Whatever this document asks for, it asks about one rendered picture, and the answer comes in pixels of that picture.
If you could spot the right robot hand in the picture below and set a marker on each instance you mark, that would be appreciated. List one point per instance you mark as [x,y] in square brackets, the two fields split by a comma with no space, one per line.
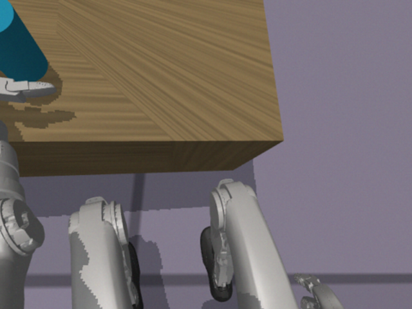
[324,297]

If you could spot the left robot hand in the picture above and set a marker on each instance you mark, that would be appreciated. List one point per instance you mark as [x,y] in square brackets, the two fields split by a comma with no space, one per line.
[13,91]

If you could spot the left robot arm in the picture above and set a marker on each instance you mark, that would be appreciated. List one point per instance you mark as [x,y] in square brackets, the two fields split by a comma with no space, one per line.
[20,231]

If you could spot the right robot foot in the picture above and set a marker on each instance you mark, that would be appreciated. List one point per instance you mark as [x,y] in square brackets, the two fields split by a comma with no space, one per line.
[219,293]

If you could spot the can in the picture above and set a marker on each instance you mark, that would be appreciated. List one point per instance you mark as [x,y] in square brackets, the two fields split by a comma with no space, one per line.
[20,57]

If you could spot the left robot foot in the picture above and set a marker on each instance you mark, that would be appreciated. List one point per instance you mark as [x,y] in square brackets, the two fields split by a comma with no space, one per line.
[135,278]

